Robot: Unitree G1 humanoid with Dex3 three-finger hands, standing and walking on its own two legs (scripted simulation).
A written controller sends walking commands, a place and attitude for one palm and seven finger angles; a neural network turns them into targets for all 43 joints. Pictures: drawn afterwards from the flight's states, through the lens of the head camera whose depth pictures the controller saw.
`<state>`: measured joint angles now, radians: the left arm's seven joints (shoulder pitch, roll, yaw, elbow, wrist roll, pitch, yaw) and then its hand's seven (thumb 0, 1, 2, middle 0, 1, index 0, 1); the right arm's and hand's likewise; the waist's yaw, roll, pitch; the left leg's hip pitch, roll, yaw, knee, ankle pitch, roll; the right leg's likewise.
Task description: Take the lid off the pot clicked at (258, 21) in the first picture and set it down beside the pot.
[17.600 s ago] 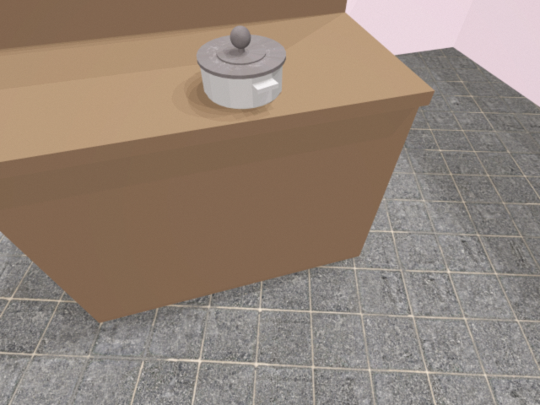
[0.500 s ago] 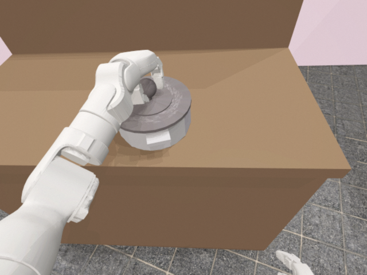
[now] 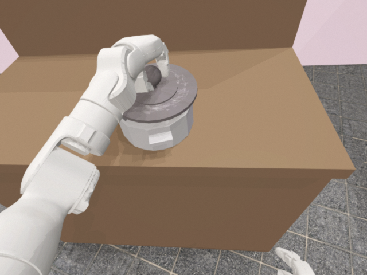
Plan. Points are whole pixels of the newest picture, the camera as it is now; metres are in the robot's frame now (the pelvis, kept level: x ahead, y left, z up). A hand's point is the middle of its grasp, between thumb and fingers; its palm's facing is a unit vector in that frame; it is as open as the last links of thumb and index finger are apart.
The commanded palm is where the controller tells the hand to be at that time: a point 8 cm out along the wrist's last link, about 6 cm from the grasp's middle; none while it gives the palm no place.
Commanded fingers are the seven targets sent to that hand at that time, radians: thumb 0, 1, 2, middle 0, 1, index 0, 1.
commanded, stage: lift the lid straight up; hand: left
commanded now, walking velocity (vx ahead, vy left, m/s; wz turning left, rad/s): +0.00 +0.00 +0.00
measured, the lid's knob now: (151, 75) +0.48 +0.08 +0.20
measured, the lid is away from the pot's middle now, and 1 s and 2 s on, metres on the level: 0.01 0.01 0.07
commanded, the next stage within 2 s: move the lid sideways beside the pot in 1.44 s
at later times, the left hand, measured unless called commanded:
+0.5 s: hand (143, 58) +0.46 +0.08 +0.26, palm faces -0.22 -0.06 -0.97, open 7.6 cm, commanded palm +0.44 +0.09 +0.33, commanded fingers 0.00 0.63 1.04 -0.95 -1.04 -0.86 -1.00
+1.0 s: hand (131, 37) +0.46 +0.09 +0.30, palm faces -0.13 -0.06 -0.99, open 7.6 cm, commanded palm +0.44 +0.09 +0.37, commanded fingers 0.00 0.63 1.04 -0.95 -1.04 -0.86 -1.00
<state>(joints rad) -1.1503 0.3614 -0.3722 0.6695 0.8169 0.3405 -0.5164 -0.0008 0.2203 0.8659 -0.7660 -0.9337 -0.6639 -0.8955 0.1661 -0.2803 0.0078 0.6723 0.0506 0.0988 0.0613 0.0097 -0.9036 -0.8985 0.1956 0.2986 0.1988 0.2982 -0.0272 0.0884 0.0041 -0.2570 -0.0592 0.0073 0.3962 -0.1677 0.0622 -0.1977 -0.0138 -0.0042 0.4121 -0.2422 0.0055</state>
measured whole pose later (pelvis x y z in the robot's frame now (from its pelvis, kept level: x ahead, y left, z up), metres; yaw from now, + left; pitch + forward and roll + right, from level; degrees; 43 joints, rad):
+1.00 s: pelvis +0.00 +0.00 +0.00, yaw +1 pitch +2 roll +0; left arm -1.34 0.42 -0.36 0.66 0.83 0.37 -0.59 -0.02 0.22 0.87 -0.78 -0.94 -0.67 -0.89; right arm 0.16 -0.29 0.02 0.66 0.06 0.06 0.05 0.01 -0.90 -0.90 0.20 0.30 0.20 0.30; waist -0.01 0.08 0.01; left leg -0.24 -0.07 0.00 0.37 -0.15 0.07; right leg -0.18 -0.02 -0.01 0.39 -0.23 0.01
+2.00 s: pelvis +0.00 +0.00 +0.00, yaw +1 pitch +2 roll +0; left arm -1.38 0.52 -0.32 0.72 0.88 0.38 -0.63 -0.03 0.21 0.87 -0.79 -0.94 -0.66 -0.89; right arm 0.19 -0.30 0.03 0.66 0.07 0.07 0.02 0.01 -0.90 -0.90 0.20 0.30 0.20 0.30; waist -0.02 0.07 0.01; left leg -0.25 -0.07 -0.01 0.36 -0.15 0.07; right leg -0.18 -0.02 -0.01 0.38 -0.22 0.01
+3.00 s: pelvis +0.00 +0.02 +0.00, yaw +2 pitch +4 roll -1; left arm -1.35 0.71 -0.25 0.72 0.91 0.31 -0.66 -0.04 0.21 0.87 -0.80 -0.95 -0.66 -0.89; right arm 0.17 -0.30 0.04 0.65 0.08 0.12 0.01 0.01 -0.90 -0.90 0.20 0.30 0.20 0.30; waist -0.02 0.06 0.03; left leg -0.29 -0.08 -0.02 0.39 -0.16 0.08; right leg -0.19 -0.03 -0.03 0.35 -0.21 0.02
